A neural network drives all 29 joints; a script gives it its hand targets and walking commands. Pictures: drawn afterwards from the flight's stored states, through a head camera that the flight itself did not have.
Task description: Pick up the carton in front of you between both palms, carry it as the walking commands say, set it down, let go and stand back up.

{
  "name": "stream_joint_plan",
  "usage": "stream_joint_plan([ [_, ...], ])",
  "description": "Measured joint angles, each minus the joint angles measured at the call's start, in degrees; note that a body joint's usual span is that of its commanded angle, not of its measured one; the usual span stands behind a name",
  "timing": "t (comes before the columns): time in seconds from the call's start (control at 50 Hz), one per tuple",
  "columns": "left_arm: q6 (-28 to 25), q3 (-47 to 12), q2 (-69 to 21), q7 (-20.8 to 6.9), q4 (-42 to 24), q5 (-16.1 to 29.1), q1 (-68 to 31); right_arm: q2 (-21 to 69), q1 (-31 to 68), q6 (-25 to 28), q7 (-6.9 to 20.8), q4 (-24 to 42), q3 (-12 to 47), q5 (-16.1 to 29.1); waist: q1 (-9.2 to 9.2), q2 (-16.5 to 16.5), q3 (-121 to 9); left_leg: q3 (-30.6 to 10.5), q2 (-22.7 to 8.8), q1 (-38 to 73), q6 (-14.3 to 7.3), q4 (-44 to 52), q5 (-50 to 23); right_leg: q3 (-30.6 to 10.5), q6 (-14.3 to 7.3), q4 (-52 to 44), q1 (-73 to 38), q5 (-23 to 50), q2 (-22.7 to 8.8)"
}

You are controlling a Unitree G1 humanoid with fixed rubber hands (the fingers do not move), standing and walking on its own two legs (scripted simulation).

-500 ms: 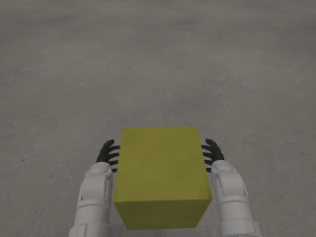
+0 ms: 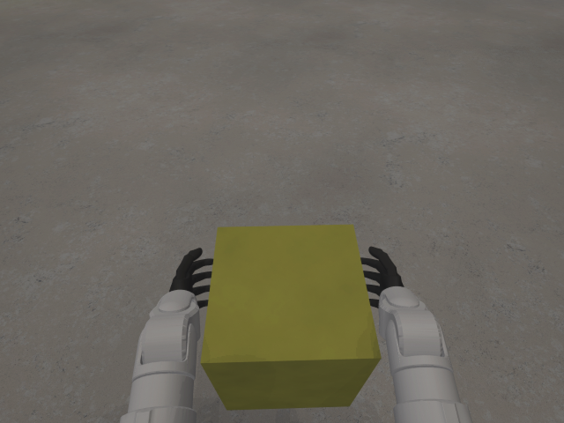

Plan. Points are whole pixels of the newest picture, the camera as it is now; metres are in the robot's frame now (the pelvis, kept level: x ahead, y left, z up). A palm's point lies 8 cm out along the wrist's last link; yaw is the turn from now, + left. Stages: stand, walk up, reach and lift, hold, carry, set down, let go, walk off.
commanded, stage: carry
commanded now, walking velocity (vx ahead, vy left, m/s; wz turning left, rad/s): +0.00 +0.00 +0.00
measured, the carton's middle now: (287, 321) +0.29 +0.00 -0.04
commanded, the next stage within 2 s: hold in 0.54 s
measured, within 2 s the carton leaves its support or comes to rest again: neither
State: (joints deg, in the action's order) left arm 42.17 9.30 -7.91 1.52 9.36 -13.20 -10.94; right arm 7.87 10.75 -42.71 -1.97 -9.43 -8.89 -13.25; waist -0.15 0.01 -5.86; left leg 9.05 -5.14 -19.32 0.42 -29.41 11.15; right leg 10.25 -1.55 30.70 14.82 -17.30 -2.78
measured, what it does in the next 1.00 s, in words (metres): stands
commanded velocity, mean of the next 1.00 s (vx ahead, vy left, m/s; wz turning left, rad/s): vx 0.00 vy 0.00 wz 0.00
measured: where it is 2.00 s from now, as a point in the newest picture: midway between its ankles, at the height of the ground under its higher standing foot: outside the picture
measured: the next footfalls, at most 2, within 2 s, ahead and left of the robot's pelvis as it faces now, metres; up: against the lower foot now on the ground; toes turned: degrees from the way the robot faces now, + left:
none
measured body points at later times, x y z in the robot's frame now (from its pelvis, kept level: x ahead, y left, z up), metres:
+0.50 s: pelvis -0.01 -0.01 +0.00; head -0.03 -0.01 +0.45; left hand +0.29 +0.14 +0.03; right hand +0.29 -0.16 +0.03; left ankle +0.04 +0.13 -0.73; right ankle -0.01 -0.09 -0.73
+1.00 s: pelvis -0.01 +0.03 +0.01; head -0.06 +0.05 +0.45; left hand +0.31 +0.12 +0.04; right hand +0.25 -0.17 +0.04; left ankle +0.05 +0.14 -0.73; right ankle -0.01 -0.10 -0.73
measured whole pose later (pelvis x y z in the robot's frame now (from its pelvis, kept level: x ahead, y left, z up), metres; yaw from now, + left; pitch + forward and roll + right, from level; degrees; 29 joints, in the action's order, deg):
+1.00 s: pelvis -0.01 +0.03 +0.01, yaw -11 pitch -8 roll +0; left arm 41.5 12.5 -8.8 0.2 16.2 -17.3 -15.5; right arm 8.7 14.9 -41.4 -0.5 -16.7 -13.1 -16.1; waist 0.2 1.1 1.2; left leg -1.9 0.5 -5.5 0.1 -23.7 10.1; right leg -2.8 0.1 24.1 4.2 -11.8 0.9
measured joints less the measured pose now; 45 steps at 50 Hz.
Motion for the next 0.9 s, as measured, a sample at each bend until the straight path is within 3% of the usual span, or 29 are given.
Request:
stream_joint_plan([
  [0.54,0.02,0.05,-0.01,-0.08,0.06,-0.06,-0.05,0.0,0.03,-0.11,0.01,0.06,0.03,-0.13,0.0,-0.03,0.12,-0.36,-0.75,-0.46,0.81,0.24,-0.86,0.31,-0.89,0.31,0.7,0.28,0.63],
  [0.62,-0.23,0.03,0.11,-0.2,-1.67,-0.58,0.77,0.1,0.33,1.12,0.52,-0.4,0.65,-0.67,1.31,0.37,6.11,-7.61,2.47,6.86,0.02,4.51,-2.59,-3.45,-0.8,-3.31,-5.47,2.3,2.09],
  [0.68,-0.5,0.23,0.14,-0.31,-1.31,-0.77,1.04,0.11,0.56,1.56,0.66,-1.44,0.73,-1.02,1.15,-0.22,7.98,-11.84,3.41,10.01,1.19,5.98,-2.0,-5.86,-0.77,-5.73,-8.32,3.91,3.45],
  [0.78,-0.9,0.8,-0.21,-0.7,2.23,-1.64,-1.15,0.15,0.88,1.25,0.39,-2.37,-0.68,-1.1,-0.09,-0.36,8.57,-12.69,4.0,12.21,1.54,5.76,-1.41,-8.8,-0.16,-6.67,-10.12,4.89,4.29],
  [0.9,-0.97,2.17,-0.74,-1.19,5.63,-3.29,-3.74,0.46,2.63,1.23,0.78,-4.88,-2.93,-1.81,-0.05,0.59,7.71,-11.73,4.92,13.49,0.57,5.71,-1.1,-11.64,0.85,-6.53,-10.56,5.3,4.16],
])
